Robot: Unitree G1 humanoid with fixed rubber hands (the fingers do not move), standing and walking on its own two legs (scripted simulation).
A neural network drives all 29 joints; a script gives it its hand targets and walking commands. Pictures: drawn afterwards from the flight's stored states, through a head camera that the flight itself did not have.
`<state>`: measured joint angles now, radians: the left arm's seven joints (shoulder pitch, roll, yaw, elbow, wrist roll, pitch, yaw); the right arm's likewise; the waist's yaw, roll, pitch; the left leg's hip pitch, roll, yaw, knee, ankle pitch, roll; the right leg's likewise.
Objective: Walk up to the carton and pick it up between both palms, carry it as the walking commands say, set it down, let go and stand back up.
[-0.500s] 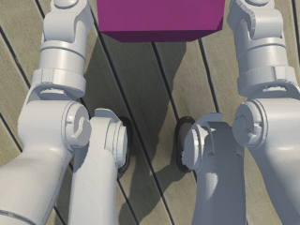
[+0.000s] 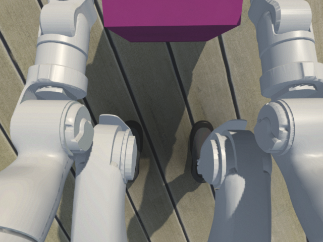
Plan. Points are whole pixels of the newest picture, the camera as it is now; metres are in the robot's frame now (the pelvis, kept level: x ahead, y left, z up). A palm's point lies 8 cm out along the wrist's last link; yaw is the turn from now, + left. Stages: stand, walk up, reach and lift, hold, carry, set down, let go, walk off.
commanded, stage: set down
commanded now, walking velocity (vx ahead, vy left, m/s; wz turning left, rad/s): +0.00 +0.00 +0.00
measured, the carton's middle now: out of the picture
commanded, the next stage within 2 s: none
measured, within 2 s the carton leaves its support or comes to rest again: neither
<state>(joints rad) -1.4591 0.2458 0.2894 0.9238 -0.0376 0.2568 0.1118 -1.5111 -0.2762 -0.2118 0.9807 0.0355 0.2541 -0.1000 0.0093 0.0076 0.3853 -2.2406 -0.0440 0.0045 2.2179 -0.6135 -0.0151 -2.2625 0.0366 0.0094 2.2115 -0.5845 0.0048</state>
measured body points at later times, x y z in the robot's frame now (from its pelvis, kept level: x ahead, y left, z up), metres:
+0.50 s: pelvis +0.00 +0.00 -0.01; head +0.37 +0.00 +0.23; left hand +0.57 +0.16 -0.17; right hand +0.58 -0.15 -0.17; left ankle +0.10 +0.12 -0.33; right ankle +0.11 -0.12 -0.33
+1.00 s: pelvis -0.01 +0.00 -0.01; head +0.37 -0.01 +0.22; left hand +0.57 +0.16 -0.17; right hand +0.58 -0.15 -0.17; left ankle +0.10 +0.12 -0.33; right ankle +0.11 -0.12 -0.33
